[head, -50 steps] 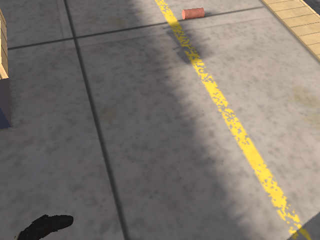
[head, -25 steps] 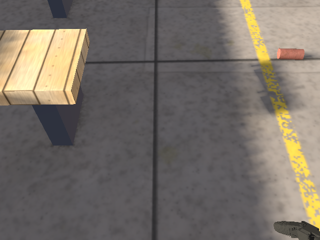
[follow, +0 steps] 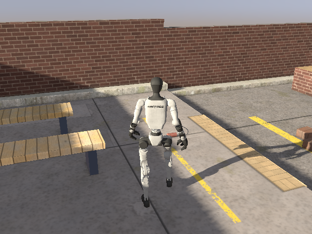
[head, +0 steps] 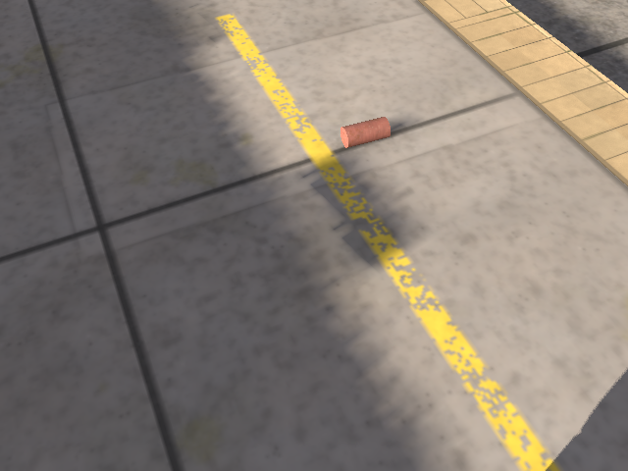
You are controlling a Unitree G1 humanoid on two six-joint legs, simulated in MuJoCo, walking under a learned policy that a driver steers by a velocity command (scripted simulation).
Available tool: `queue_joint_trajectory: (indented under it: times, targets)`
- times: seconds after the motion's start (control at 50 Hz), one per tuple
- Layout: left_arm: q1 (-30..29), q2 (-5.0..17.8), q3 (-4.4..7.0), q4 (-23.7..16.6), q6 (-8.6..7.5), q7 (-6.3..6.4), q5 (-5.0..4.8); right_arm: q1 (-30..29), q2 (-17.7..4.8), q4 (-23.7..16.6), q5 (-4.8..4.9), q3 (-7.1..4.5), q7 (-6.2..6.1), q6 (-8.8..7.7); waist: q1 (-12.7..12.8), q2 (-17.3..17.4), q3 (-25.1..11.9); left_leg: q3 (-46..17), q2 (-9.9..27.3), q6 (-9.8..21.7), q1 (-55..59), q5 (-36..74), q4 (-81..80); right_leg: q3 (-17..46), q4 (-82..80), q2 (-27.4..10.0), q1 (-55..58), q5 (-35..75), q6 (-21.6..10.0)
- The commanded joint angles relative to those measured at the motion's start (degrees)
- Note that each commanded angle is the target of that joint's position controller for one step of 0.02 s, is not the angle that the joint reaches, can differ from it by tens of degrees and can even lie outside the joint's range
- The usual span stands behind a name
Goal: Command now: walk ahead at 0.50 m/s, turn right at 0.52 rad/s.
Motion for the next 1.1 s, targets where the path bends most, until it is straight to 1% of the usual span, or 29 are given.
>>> queue_joint_trajectory:
  times: [0.02,0.08,0.12,0.14,0.16,0.18,0.2,0.22,0.24,0.28,0.34,0.4,0.5,0.56,0.58,0.6,0.62,0.64,0.66,0.68,0.74,0.78,0.82,0.86,0.88,0.9,0.94,1.02,1.1]
  targets:
    - [-6.4,2.4,0.13,-6.6,-0.62,-1.13,-0.02,-1.6,-10.5,-2.7,0.99,-2.59,-0.33,0.16,0.2,4.4,4.2,-4.1,18.0,8.2,0.4,22.5,-3.1,-1.9,-4.3,0.0,-1.4,-2.1,-1.9]
    - [-4.2,4.6,1.30,-7.8,-0.17,-1.51,0.18,-2.0,-12.8,-2.5,1.71,-3.26,-0.65,1.36,3.1,7.0,0.6,-1.4,18.1,6.2,3.7,45.8,6.8,-6.6,-5.7,4.5,6.3,-10.9,-5.1]
    - [10.6,9.5,4.28,-4.4,0.27,-0.71,-0.06,-3.0,-12.5,-2.9,2.00,-2.98,-1.02,2.09,11.4,5.9,-7.7,1.4,14.8,3.5,-2.4,52.6,27.7,-8.3,-10.5,9.8,27.6,-8.9,-8.8]
    - [18.6,14.8,6.10,-2.7,0.93,0.61,-0.40,-1.3,-9.0,-4.1,0.12,-1.58,-1.03,1.63,13.5,-2.7,-12.8,1.5,11.7,0.7,-18.1,28.7,46.3,6.1,-11.3,1.1,45.1,-6.7,-12.5]
    - [15.1,19.3,6.06,-4.2,0.06,0.52,-0.40,2.9,-2.0,-7.3,-1.22,0.69,-0.20,-0.09,6.3,-13.9,-18.5,-7.6,-0.7,-2.3,-41.2,-18.7,63.5,39.9,-19.6,-11.6,59.5,-18.9,-23.3]
    - [16.3,13.7,4.62,-5.3,-0.88,0.04,-0.19,-4.2,-7.9,-7.7,0.99,-0.31,0.55,-1.94,11.4,-5.5,-20.8,-17.5,1.1,-1.1,-46.8,-17.4,67.5,44.0,-25.7,-13.0,59.9,-22.9,-22.4]
    - [14.4,11.3,3.80,-4.7,-1.64,-0.07,0.23,-8.3,-9.3,-9.4,2.59,-0.71,0.87,-2.84,10.9,-3.6,-12.6,-16.9,3.3,0.1,-50.2,-11.5,65.3,35.7,-26.2,-11.4,53.8,-18.6,-19.9]
    - [11.0,10.0,3.37,-5.0,-1.94,0.00,0.05,-8.6,-8.4,-9.1,1.69,-0.42,0.44,-3.26,8.3,1.2,-8.3,-16.8,5.8,0.5,-47.6,-6.6,60.5,28.8,-26.0,-8.7,45.6,-12.5,-17.9]
    - [7.5,8.5,2.91,-5.7,-1.95,0.19,0.36,-8.2,-8.6,-8.5,0.28,-0.72,0.06,-3.18,6.0,1.8,-5.8,-16.7,7.4,0.0,-43.8,-3.8,55.8,24.0,-26.5,-6.6,38.7,-6.2,-16.7]
    - [5.0,7.3,2.40,-6.8,-2.14,0.69,1.13,-6.4,-8.4,-8.2,-0.30,-1.02,0.15,-1.88,3.5,0.1,-5.1,-16.9,8.2,-1.3,-38.5,-0.7,52.0,20.4,-28.8,-4.4,32.0,0.5,-16.7]
    - [5.7,8.6,2.61,-5.8,-2.41,1.79,1.11,-7.6,-6.3,-8.3,-1.01,-0.47,-0.15,-0.44,3.0,0.5,-3.0,-14.6,7.0,-4.2,-37.6,3.7,44.7,13.4,-28.8,-2.8,26.9,16.6,-16.5]
    - [7.3,8.7,2.58,-3.9,-1.56,2.87,0.80,-12.6,-3.8,-9.2,-1.06,0.66,0.11,-0.50,5.0,-1.1,-3.1,-12.8,4.4,-4.8,-32.9,15.0,30.7,6.2,-25.9,1.6,24.4,23.7,-12.2]
    - [10.6,8.0,2.14,-1.0,-0.61,3.45,0.74,-17.3,-4.9,-10.0,-0.47,0.58,1.62,-1.05,7.7,-2.8,-4.2,-14.1,2.1,-2.5,-29.2,23.1,18.9,10.0,-22.2,-1.1,30.1,16.6,-10.2]
    - [8.8,7.0,1.84,-0.3,-0.37,3.49,0.94,-13.7,-6.8,-9.1,-1.31,-0.34,1.92,-1.68,5.1,-3.3,-4.8,-14.4,1.8,0.7,-25.9,19.7,14.1,13.2,-15.2,-2.3,34.0,17.3,-9.0]
    - [8.1,6.3,1.57,-0.3,-0.35,3.45,0.95,-10.8,-7.3,-8.1,-1.80,-0.55,1.74,-2.04,3.4,-2.1,-5.9,-13.7,2.1,2.0,-20.1,27.8,10.1,12.1,-10.6,0.3,33.4,17.8,-7.3]
    - [10.6,4.4,0.96,-1.1,-0.66,3.29,1.95,-8.9,-10.1,-8.4,-2.85,-0.89,1.36,-2.38,4.4,3.1,-11.2,-19.5,8.9,5.1,-8.4,49.8,13.6,10.9,-2.4,4.7,28.5,8.1,-4.8]
    - [18.6,2.5,0.12,0.6,-0.87,3.21,1.69,-6.6,-9.9,-8.4,-3.44,-0.58,1.01,-1.66,5.5,12.6,-18.5,-30.7,19.7,15.0,6.5,63.9,16.5,8.9,11.3,9.7,17.9,-17.8,-0.7]
    - [19.4,4.8,0.21,1.4,-0.24,3.01,1.27,-4.2,-5.0,-7.0,-1.72,0.48,1.26,-0.69,4.2,15.5,-22.6,-38.9,24.2,19.2,7.7,55.9,13.9,8.4,18.5,9.9,13.9,-41.0,1.7]
    - [16.0,7.8,1.12,1.0,0.93,3.07,0.52,-5.9,-4.0,-7.0,-0.29,1.04,1.57,0.03,3.9,10.7,-18.3,-39.8,22.6,17.5,2.7,37.5,10.9,9.2,21.3,7.8,11.6,-40.7,2.7]
    - [12.1,7.8,1.37,0.7,2.34,3.47,0.33,-8.9,-3.7,-7.2,-0.15,1.26,1.56,0.83,4.1,7.7,-13.2,-37.4,20.2,14.8,-2.8,23.6,8.3,7.6,22.1,6.3,10.1,-37.9,3.7]
    - [10.6,5.0,1.05,1.1,4.98,4.16,0.95,-17.2,-4.9,-8.0,-1.26,1.22,1.30,2.65,6.7,10.9,-4.4,-28.6,13.3,9.7,-20.1,1.8,1.2,3.4,8.4,3.9,17.5,-31.5,4.6]
    - [12.0,3.0,0.54,2.9,4.40,4.20,1.46,-17.0,-5.1,-7.4,-1.40,0.99,0.81,3.21,6.4,11.9,-5.5,-24.1,10.9,9.4,-22.0,2.8,1.5,1.2,0.4,4.6,23.7,-26.3,4.0]
    - [13.2,2.6,0.61,4.5,3.83,3.89,1.64,-16.4,-4.9,-6.5,-0.54,1.07,0.38,3.46,6.9,10.1,-7.3,-22.3,10.5,9.1,-22.0,-0.3,2.9,-0.3,-8.2,5.1,29.0,-16.0,2.7]
    - [11.6,2.6,0.50,4.5,3.59,3.70,2.72,-14.9,-3.1,-5.3,-0.25,1.83,0.28,3.49,6.7,8.3,-6.4,-21.3,8.9,5.6,-24.4,-9.8,3.4,0.4,-14.4,4.3,32.6,-10.8,0.8]
    - [9.7,4.2,0.56,3.3,3.46,3.89,3.18,-14.2,-2.6,-4.7,-0.64,2.08,0.41,3.40,5.8,6.1,-4.3,-20.3,7.5,3.2,-25.4,-13.3,5.0,4.2,-17.1,1.1,31.1,-12.0,-0.7]
    - [8.5,7.4,1.38,4.0,3.38,4.05,2.58,-13.2,-3.4,-4.9,-0.83,1.63,0.48,3.46,3.1,0.2,-1.4,-16.6,4.1,1.3,-22.8,-11.7,6.0,4.9,-17.4,1.4,23.0,-23.1,-2.6]
    - [6.9,3.7,0.53,4.4,2.13,3.97,2.70,-14.6,-3.0,-4.4,-0.90,1.71,0.23,3.37,3.6,-1.3,-0.3,-15.3,3.5,0.7,-16.2,-4.3,10.4,4.6,-20.1,2.1,17.0,-27.4,-1.8]
    - [8.0,3.3,0.36,5.7,0.17,3.89,1.99,-12.5,-2.4,-2.0,-0.58,1.74,-0.21,3.44,3.7,-0.4,-1.9,-14.6,3.2,1.9,-14.9,6.0,13.2,3.9,-18.3,2.5,20.8,-15.4,-0.2]
    - [9.3,3.3,0.26,7.1,0.08,3.96,1.73,-12.6,-2.5,0.1,-0.22,1.57,-0.21,3.69,4.3,1.1,-2.9,-14.4,3.3,1.7,-13.3,13.7,14.5,3.2,-17.0,3.0,22.8,-9.5,-0.3]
